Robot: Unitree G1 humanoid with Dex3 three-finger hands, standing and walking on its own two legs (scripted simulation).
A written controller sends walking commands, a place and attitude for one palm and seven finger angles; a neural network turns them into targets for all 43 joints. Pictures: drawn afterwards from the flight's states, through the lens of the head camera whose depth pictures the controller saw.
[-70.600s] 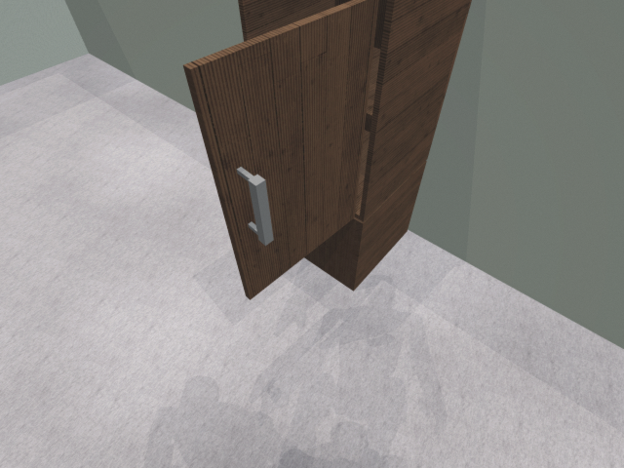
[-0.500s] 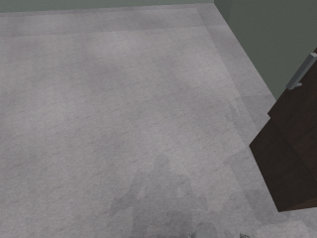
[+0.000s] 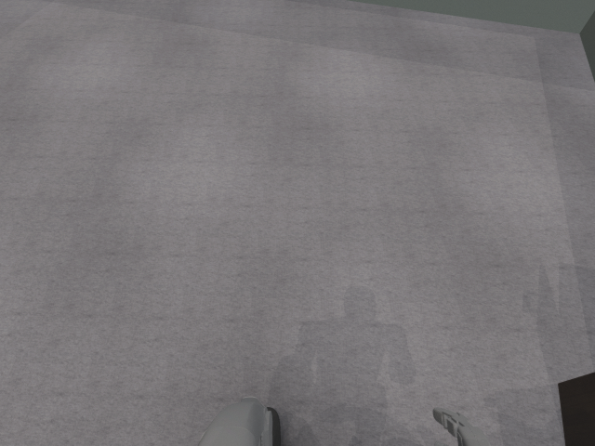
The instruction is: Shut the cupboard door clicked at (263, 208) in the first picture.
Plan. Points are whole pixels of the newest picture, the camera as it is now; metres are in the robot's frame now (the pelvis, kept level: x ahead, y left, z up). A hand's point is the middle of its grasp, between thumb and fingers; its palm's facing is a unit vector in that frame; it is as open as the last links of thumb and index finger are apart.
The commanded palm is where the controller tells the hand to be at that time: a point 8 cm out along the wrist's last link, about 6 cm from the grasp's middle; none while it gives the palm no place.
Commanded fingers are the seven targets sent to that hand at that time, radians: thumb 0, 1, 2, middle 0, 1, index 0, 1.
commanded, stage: walk to a spot facing it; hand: left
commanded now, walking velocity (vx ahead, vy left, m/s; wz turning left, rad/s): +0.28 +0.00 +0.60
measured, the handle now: out of the picture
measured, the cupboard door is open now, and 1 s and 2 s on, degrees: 8 8 8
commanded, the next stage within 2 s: turn to face it in 0.28 s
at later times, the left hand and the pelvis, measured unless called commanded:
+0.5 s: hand (202, 311) +0.31 +0.19 -0.12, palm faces +0.16 -0.96 -0.25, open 7.4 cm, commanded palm none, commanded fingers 0.00 0.90 0.90 -0.20 -0.30 -0.20 -0.30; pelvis +0.18 -0.02 +0.00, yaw +12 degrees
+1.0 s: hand (197, 366) +0.23 +0.19 -0.17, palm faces +0.13 -0.97 -0.19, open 7.3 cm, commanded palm none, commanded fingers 0.00 0.90 0.90 -0.20 -0.30 -0.20 -0.30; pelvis +0.24 +0.00 +0.01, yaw +0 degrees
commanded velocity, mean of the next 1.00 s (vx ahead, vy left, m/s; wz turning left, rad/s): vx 0.07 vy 0.00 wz -0.18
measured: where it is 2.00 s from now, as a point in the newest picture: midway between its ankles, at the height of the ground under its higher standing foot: (301, 419)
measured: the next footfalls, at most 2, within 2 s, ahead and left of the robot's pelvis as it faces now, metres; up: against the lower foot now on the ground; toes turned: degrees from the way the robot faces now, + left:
left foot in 0.02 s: +0.15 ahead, +0.09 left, +0.00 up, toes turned +8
right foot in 0.50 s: +0.31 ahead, -0.11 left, +0.00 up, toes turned +8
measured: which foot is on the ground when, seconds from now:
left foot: up 0.00-0.00, down 0.02-0.50, up 0.52-0.98, down 1.00-1.00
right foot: down 0.00-0.02, up 0.04-0.48, down 0.50-1.00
